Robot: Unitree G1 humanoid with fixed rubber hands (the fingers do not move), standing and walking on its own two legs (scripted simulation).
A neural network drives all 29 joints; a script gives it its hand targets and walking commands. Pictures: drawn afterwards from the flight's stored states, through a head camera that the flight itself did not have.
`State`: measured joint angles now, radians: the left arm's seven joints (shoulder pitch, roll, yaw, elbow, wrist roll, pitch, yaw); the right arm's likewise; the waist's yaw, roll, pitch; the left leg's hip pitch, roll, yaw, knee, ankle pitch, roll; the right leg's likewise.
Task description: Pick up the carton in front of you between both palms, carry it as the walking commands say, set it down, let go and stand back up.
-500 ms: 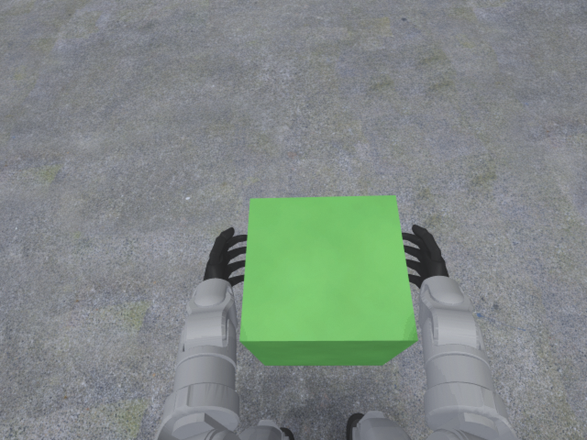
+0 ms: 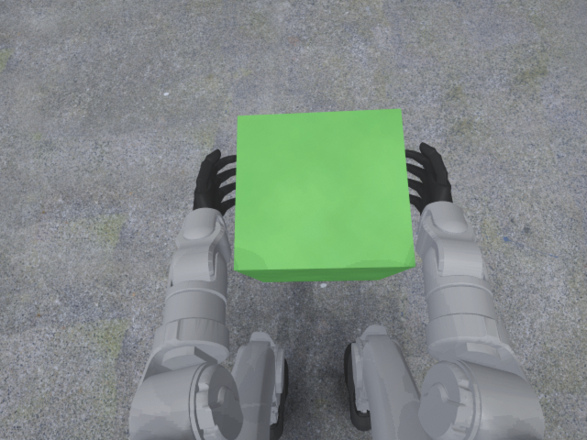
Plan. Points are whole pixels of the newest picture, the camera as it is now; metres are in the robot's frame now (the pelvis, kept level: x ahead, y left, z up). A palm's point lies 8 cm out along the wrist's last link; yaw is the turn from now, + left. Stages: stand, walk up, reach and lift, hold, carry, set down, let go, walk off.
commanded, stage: set down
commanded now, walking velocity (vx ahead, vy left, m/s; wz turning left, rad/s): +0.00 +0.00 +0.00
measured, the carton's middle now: (319, 211) +0.44 -0.01 -0.14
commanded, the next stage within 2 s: none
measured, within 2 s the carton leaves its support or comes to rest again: rests again in 1.54 s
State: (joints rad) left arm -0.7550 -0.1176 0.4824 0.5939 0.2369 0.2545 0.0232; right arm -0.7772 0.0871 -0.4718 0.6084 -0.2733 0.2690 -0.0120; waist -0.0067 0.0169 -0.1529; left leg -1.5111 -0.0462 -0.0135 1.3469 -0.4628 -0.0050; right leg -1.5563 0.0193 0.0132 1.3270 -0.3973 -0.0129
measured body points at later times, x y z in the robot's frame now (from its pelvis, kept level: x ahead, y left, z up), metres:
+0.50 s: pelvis -0.02 +0.00 -0.13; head +0.27 -0.01 +0.21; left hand +0.48 +0.13 -0.24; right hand +0.47 -0.17 -0.24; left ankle +0.07 +0.12 -0.58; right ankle +0.09 -0.11 -0.58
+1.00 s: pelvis -0.03 +0.01 -0.23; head +0.32 +0.00 +0.05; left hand +0.51 +0.12 -0.39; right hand +0.50 -0.18 -0.38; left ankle +0.07 +0.12 -0.58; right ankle +0.09 -0.11 -0.58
